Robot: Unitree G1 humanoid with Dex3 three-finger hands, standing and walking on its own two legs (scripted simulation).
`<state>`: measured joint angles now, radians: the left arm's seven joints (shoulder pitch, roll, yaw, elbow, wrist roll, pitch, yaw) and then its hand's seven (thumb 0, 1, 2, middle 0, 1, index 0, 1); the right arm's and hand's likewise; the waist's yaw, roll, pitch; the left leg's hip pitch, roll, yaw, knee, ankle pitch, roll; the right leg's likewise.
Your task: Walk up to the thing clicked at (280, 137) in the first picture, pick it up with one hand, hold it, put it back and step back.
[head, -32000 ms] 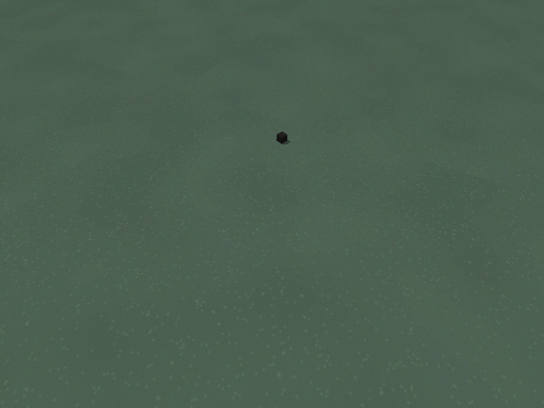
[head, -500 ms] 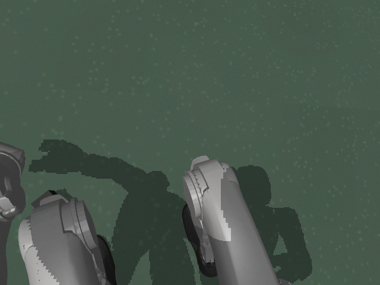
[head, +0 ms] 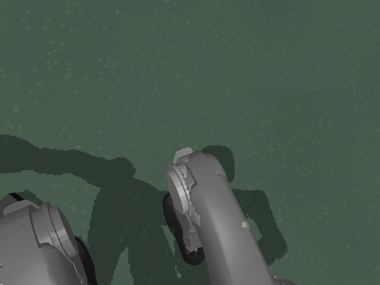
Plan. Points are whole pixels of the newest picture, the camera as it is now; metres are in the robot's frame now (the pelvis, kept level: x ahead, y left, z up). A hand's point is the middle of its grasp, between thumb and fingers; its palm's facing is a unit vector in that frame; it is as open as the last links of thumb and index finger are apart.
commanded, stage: rest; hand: left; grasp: from above
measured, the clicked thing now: (11, 208) +0.31 +0.25 -0.29
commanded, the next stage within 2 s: open in 0.80 s
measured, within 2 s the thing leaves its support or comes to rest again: neither
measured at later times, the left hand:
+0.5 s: hand out of the picture +0.42 +0.32 -0.24, palm faces -0.14 -0.40 -0.91, open 3.4 cm
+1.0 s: hand out of the picture +0.42 +0.32 -0.25, palm faces -0.14 -0.41 -0.90, open 3.5 cm
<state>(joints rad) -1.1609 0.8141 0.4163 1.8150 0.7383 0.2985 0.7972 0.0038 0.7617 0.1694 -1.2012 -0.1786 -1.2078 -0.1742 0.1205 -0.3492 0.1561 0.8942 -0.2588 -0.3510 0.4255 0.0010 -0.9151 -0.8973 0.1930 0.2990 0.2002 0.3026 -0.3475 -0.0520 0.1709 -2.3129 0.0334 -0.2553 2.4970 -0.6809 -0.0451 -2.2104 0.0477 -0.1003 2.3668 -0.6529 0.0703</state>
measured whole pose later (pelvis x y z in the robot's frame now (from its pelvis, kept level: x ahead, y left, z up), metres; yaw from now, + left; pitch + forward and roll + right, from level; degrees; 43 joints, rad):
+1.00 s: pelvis -0.01 +0.01 +0.00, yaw -3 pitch +22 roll -15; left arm -1.13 0.94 0.35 1.81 0.64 0.27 0.81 0.00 0.89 0.10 -1.26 -0.14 -1.28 -0.12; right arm 0.11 -0.40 0.30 0.75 -0.23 -0.40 0.42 0.00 -0.91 -0.90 0.19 0.30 0.20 0.30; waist -0.39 -0.14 0.28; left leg -2.28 0.03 -0.32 2.54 -0.69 -0.03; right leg -2.13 0.07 -0.16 2.35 -0.64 0.08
